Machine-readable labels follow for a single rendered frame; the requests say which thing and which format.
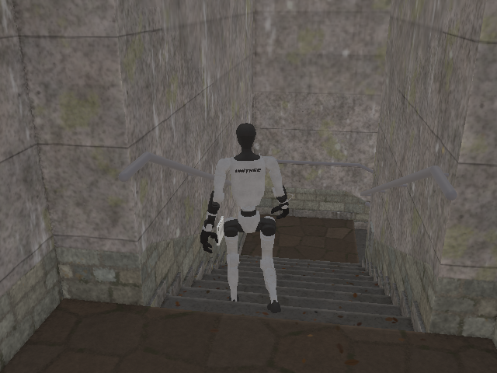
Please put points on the robot left hand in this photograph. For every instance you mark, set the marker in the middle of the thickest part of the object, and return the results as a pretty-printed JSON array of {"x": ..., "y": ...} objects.
[{"x": 204, "y": 240}]

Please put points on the right robot forearm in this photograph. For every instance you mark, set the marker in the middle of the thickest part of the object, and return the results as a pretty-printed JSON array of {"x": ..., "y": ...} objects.
[{"x": 283, "y": 201}]

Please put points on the robot left upper arm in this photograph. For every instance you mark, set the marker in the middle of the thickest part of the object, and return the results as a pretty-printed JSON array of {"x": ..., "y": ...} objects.
[{"x": 222, "y": 166}]

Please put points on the robot right hand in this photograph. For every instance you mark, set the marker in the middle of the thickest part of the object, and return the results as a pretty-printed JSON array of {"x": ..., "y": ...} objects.
[{"x": 283, "y": 215}]

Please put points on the humanoid robot torso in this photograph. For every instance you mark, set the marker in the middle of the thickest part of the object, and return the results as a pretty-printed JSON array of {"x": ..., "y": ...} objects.
[{"x": 247, "y": 187}]

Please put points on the left robot forearm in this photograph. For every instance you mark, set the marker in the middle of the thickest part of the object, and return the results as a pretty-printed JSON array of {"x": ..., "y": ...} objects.
[{"x": 213, "y": 207}]

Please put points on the robot right shin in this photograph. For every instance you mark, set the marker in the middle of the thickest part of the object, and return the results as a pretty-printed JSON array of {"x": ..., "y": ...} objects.
[{"x": 270, "y": 281}]

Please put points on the robot right upper arm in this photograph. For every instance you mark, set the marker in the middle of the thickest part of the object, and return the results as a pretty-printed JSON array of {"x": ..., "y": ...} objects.
[{"x": 275, "y": 175}]

